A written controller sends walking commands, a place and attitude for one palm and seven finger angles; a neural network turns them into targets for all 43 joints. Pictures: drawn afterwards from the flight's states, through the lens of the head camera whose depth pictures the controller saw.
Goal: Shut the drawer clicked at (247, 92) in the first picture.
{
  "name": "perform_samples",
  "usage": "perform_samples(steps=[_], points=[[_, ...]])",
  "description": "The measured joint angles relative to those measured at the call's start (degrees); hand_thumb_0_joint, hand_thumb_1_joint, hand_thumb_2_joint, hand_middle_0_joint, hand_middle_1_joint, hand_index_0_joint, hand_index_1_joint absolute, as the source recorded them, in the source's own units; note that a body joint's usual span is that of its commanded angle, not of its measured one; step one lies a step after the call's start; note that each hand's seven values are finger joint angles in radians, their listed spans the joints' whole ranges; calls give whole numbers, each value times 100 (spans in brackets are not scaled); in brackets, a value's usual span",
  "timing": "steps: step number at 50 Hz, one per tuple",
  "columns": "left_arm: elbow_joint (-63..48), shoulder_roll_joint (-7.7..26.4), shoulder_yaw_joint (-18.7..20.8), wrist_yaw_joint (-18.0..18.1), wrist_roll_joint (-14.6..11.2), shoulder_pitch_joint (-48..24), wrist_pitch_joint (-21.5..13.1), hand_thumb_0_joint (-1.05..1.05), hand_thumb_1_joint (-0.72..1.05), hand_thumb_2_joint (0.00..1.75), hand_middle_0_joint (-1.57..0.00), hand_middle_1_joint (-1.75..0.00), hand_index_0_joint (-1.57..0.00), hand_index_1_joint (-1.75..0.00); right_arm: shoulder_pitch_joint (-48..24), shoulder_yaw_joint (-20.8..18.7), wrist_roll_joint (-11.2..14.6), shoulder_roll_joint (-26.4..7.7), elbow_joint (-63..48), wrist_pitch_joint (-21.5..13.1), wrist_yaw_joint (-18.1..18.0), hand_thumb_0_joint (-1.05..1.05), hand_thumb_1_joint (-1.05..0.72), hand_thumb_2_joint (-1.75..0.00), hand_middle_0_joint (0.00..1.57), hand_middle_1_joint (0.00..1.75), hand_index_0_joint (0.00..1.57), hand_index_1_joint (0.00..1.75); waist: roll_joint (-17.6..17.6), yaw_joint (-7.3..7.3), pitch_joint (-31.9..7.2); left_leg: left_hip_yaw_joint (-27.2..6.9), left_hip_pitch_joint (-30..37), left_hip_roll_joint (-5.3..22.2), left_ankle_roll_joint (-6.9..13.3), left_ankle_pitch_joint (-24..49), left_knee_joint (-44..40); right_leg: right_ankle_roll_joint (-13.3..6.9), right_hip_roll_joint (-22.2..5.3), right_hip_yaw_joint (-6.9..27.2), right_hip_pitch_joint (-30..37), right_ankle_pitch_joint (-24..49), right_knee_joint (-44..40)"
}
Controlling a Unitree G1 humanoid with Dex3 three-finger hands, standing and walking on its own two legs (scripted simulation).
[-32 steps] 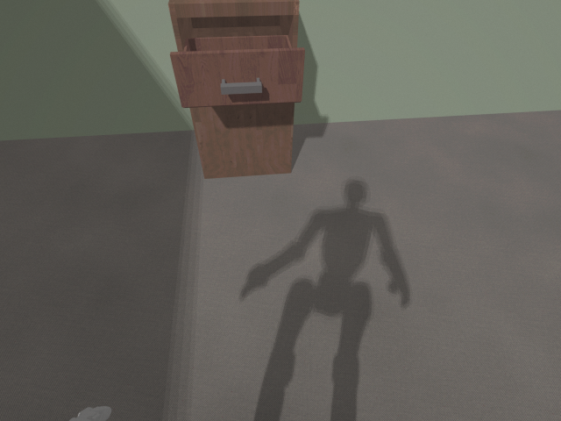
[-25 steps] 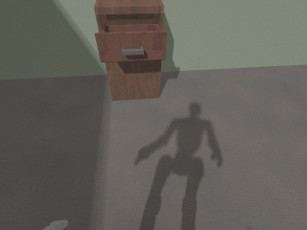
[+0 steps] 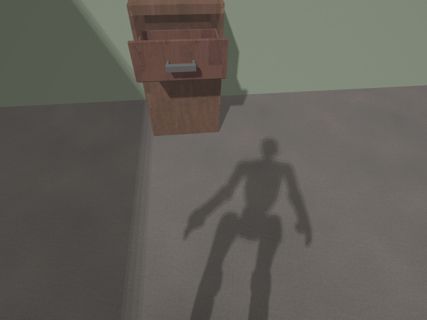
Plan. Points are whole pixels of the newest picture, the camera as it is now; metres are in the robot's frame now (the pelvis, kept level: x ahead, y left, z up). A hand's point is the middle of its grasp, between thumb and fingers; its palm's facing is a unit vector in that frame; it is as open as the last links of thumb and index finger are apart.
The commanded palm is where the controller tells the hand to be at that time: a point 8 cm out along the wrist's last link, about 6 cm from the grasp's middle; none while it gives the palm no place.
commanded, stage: stand and wait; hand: left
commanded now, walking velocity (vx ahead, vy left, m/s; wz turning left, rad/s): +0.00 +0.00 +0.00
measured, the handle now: (180, 65) +1.10 +0.21 -0.08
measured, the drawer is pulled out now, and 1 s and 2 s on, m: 0.30 0.30 0.30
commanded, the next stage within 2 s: look at it before walking up in 0.18 s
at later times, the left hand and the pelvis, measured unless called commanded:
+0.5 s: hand out of the picture +0.07 +0.24 -0.15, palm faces -0.03 -0.95 -0.32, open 7.4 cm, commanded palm none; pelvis +0.00 +0.00 +0.00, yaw +0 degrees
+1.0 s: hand out of the picture +0.07 +0.24 -0.16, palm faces -0.02 -0.95 -0.32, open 7.4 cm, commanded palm none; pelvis +0.00 +0.00 +0.00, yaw -1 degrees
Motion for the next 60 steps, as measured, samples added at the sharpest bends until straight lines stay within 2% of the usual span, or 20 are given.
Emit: perform_samples(steps=[47, 50, 54, 60], points=[[76, -15, -5, 6, 13, -55, -45, 1, 91, 90, -20, -30, -21, -30, -118, 23, 10, 49, 88, -45, 9, 0, -91, -89, 21, 30, 21, 30, -21, 16, -20, 32, 78, 7, 1, 127, -236, 14, 5, 32, 68, 141, -240], [78, -101, 6, 38, 29, 69, 5, 0, 91, 90, -20, -30, -20, -30, -34, 28, -29, 131, 92, -1, -3, 0, -91, -89, 20, 30, 21, 30, -12, 45, -117, 77, 36, 30, -2, -8, -71, 12, 27, 73, 19, 40, -104], [48, -308, 46, -41, 66, 451, 75, 0, 91, 90, -20, -30, -20, -30, 255, 14, -74, 344, 52, 36, 26, 0, -91, -89, 20, 30, 20, 30, -9, 81, -276, 190, -61, 85, 36, -545, 336, -54, 91, 185, -109, -399, 263], [69, -653, 124, -123, 79, 1083, 26, 0, 91, 90, -20, -30, -20, -30, 830, -44, -58, 699, 32, -75, 31, 0, -91, -89, 20, 30, 21, 30, -78, 70, -278, 374, -88, 139, 19, -953, 886, -153, 161, 363, -309, -870, 1023]])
